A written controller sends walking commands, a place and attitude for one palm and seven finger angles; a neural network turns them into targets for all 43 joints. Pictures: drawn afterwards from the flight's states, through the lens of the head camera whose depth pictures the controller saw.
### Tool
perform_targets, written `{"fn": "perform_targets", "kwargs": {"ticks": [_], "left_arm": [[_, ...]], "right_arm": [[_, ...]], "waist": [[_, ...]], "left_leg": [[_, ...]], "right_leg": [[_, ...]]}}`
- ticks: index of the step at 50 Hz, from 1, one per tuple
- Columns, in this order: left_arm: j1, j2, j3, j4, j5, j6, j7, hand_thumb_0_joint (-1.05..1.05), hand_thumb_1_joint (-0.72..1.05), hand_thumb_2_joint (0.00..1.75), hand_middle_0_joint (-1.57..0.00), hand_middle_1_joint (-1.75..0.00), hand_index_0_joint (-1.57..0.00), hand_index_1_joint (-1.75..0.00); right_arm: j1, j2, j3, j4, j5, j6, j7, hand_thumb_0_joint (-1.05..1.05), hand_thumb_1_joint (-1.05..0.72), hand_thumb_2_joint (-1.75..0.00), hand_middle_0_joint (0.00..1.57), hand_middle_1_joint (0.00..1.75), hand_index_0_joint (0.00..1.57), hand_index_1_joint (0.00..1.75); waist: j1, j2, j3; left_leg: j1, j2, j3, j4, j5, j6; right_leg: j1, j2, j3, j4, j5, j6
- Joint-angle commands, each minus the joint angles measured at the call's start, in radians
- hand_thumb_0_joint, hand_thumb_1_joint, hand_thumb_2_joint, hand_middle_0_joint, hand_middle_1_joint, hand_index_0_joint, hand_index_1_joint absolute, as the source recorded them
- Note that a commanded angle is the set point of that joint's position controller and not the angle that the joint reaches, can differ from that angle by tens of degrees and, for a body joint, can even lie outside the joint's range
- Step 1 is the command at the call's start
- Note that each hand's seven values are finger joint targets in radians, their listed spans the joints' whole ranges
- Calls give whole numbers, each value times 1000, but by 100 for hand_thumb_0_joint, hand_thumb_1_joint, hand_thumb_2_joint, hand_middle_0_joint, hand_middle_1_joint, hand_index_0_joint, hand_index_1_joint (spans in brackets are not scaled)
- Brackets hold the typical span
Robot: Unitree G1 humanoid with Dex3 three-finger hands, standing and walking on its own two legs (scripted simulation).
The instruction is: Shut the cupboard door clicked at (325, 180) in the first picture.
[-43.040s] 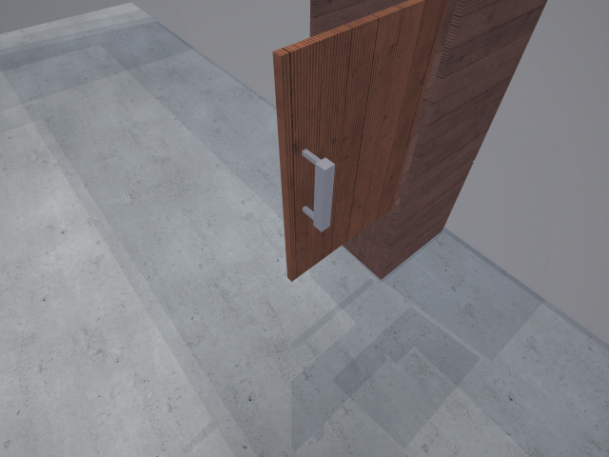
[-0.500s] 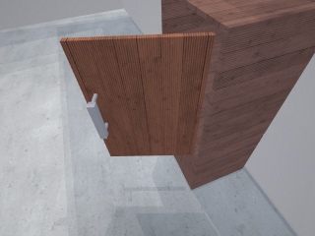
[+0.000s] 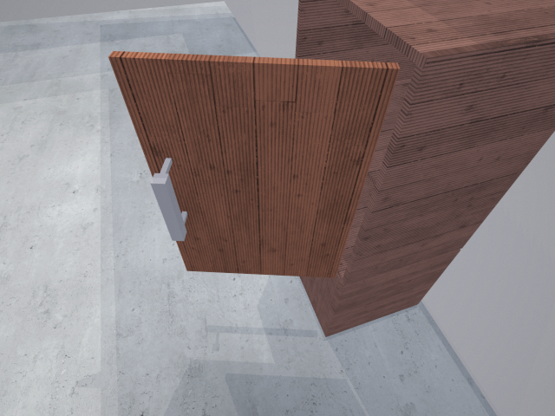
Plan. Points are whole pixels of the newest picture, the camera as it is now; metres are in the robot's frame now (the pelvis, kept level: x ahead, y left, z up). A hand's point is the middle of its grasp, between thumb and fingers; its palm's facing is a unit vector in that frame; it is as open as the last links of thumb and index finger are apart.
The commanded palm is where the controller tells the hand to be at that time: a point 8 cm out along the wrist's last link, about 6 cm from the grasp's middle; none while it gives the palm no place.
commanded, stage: come to a stop and stand still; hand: left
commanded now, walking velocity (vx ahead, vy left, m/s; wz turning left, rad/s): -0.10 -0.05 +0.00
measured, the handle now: (173, 201) +0.48 +0.25 -0.01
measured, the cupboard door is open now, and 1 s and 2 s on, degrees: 69 69 69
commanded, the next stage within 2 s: look again from close up in 1.00 s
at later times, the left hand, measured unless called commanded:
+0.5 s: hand out of the picture +0.07 +0.19 -0.17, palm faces +0.00 -0.97 -0.25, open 7.4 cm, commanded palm none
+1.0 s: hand out of the picture -0.06 +0.14 -0.17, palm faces +0.03 -0.98 -0.17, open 7.4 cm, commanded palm none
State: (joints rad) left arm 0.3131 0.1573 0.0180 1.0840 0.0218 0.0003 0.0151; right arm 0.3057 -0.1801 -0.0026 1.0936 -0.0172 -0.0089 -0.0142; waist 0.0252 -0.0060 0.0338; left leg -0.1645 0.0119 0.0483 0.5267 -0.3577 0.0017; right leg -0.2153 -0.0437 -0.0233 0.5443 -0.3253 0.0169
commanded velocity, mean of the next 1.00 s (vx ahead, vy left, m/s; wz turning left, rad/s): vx -0.04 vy -0.03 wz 0.00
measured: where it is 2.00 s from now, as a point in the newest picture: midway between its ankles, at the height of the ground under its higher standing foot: outside the picture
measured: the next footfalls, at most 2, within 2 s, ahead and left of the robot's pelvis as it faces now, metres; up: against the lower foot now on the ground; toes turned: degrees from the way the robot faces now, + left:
none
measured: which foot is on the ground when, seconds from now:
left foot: down 0.00-1.00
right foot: down 0.00-1.00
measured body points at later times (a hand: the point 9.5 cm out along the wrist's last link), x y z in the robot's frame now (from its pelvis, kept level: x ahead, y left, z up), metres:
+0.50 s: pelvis +0.00 +0.00 +0.00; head +0.04 -0.01 +0.45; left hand +0.07 +0.24 -0.15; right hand +0.01 -0.23 -0.16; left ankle -0.05 +0.11 -0.73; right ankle -0.02 -0.13 -0.73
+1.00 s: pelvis -0.04 -0.02 +0.01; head -0.01 -0.02 +0.46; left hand -0.06 +0.20 -0.15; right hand -0.06 -0.23 -0.15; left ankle -0.05 +0.11 -0.73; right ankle -0.02 -0.13 -0.73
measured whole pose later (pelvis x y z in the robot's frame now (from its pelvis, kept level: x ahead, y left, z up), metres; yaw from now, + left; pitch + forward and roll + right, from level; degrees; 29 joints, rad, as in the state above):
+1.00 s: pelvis -0.04 -0.02 +0.01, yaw -1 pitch -1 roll +0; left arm 0.30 0.15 0.00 1.11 0.01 0.00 0.02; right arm 0.30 -0.13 0.00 1.14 -0.01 -0.01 -0.03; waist 0.02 -0.01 0.07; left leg -0.15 0.04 0.05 0.40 -0.23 -0.03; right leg -0.20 -0.02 -0.08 0.42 -0.20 -0.02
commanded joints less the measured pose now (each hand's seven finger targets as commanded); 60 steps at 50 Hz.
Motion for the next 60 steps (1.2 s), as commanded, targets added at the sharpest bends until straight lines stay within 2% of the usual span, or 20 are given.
{"fn": "perform_targets", "kwargs": {"ticks": [1,3,4,6,8,10,14,17,20,22,26,32,39,45,54,55,56,57,58,60], "left_arm": [[-11,94,23,-68,2,-16,13,0,90,90,-20,-30,-20,-30],[-1,58,9,-58,-1,-16,21,0,90,90,-20,-30,-20,-30],[18,62,9,-46,-7,-17,24,0,90,90,-20,-30,-20,-30],[47,102,16,-21,-14,-26,29,0,90,90,-20,-30,-20,-30],[38,114,18,-21,-15,-23,34,0,90,90,-20,-30,-20,-30],[29,113,22,-31,-16,-14,40,0,90,90,-20,-30,-20,-30],[-11,92,29,-67,-12,3,42,0,90,90,-20,-30,-20,-30],[-24,88,37,-83,-9,7,36,0,90,90,-20,-30,-20,-30],[8,116,41,-75,-7,-3,37,0,90,90,-20,-30,-20,-30],[-3,129,35,-76,-7,-4,35,0,90,90,-20,-30,-20,-30],[-49,118,22,-84,-10,-3,31,0,90,90,-20,-30,-20,-30],[-62,117,10,-67,-8,-6,20,0,90,90,-20,-30,-20,-30],[-35,124,7,-52,-8,-13,15,0,90,90,-20,-30,-20,-30],[5,112,4,-32,-11,-20,14,0,90,90,-20,-30,-20,-30],[54,74,-5,-1,-11,-26,17,0,90,90,-20,-30,-20,-30],[134,108,-8,47,-2,-46,54,0,90,90,-20,-30,-20,-30],[84,162,0,-1,-7,-52,43,0,90,90,-20,-30,-20,-30],[39,145,1,-17,-5,-49,33,0,90,90,-20,-30,-20,-30],[13,134,1,-20,-1,-53,30,0,90,90,-20,-30,-20,-30],[19,92,-7,-23,-5,-48,28,0,90,90,-20,-30,-20,-30]], "right_arm": [[143,-104,-12,-11,-5,-32,-6,0,-90,-90,20,30,20,30],[118,-103,-10,-15,0,-33,-25,0,-90,-90,20,30,20,30],[95,-102,-9,-21,1,-33,-31,0,-90,-90,20,30,20,30],[64,-103,-14,-38,10,-35,-38,0,-90,-90,20,30,20,30],[76,-90,-19,-34,12,-32,-42,0,-90,-90,20,30,20,30],[88,-95,-26,-28,12,-28,-43,0,-90,-90,20,30,20,30],[79,-96,-40,-30,8,-16,-47,0,-90,-90,20,30,20,30],[56,-92,-47,-49,1,-8,-46,0,-90,-90,20,30,20,30],[38,-66,-43,-62,3,-7,-42,0,-90,-90,20,30,20,30],[31,-46,-38,-63,5,-5,-36,0,-90,-90,20,30,20,30],[1,-51,-30,-47,2,-7,-29,0,-90,-90,20,30,20,30],[-15,-45,-15,-27,2,-3,-17,0,-90,-90,20,30,20,30],[15,-47,-9,-7,1,0,-10,0,-90,-90,20,30,20,30],[44,-38,-5,6,3,-7,-10,0,-90,-90,20,30,20,30],[76,-21,0,25,8,-19,-17,0,-90,-90,20,30,20,30],[-80,-73,-13,-41,15,-27,-5,0,-90,-90,20,30,20,30],[15,-16,-14,-75,11,-3,-2,0,-90,-90,20,30,20,30],[47,-9,-14,-57,6,-3,-1,0,-90,-90,20,30,20,30],[82,0,-7,-49,-2,-8,3,0,-90,-90,20,30,20,30],[102,-16,-7,-53,1,-17,2,0,-90,-90,20,30,20,30]], "waist": [[-37,154,25],[-19,175,37],[-5,147,25],[-2,40,-16],[-16,6,-27],[-20,33,-64],[-23,76,-41],[-21,71,-29],[-10,-10,-76],[-13,-45,-91],[-17,-20,-65],[-17,-26,55],[-20,-22,80],[-17,-5,48],[-12,10,37],[34,38,39],[-47,12,-65],[-55,41,-27],[-69,39,-34],[-60,17,-2]], "left_leg": [[47,140,-114,-138,409,68],[70,189,-134,-117,815,108],[69,173,-115,-86,899,94],[67,117,-66,-45,873,45],[67,102,-51,-58,854,29],[112,117,-49,-56,954,28],[180,176,-81,-64,1100,65],[146,170,-82,-58,988,72],[37,104,-37,-28,685,33],[7,81,-24,-50,491,15],[36,92,-37,-104,445,14],[-17,79,-40,-178,182,11],[-30,63,-35,-195,95,7],[-30,67,-39,-199,113,7],[-38,82,-49,-203,185,7],[-100,96,-4,18,143,-26],[-64,43,-23,35,-2,-17],[-29,44,-23,7,32,-8],[0,48,-25,-15,113,-7],[-59,73,-62,-69,150,6]], "right_leg": [[-82,-4,-26,53,44,-58],[-69,10,-50,54,31,-39],[-29,-5,-28,17,114,-42],[56,-50,20,-20,437,-52],[87,-67,15,15,602,-47],[74,-59,-4,42,554,-33],[-28,-24,-29,50,245,-21],[-15,-29,-28,12,266,-25],[112,-91,29,7,622,-54],[133,-125,49,-4,667,-74],[81,-91,37,-45,485,-55],[4,-77,64,-176,165,-48],[-29,-72,85,-265,-28,-49],[-14,-69,75,-256,-1,-51],[21,-62,47,-212,130,-53],[15,-137,110,-193,474,-34],[5,-189,172,-241,186,-73],[-80,-163,144,-255,-44,-93],[-108,-131,102,-228,-8,-96],[-82,-79,58,-171,-2,-70]]}}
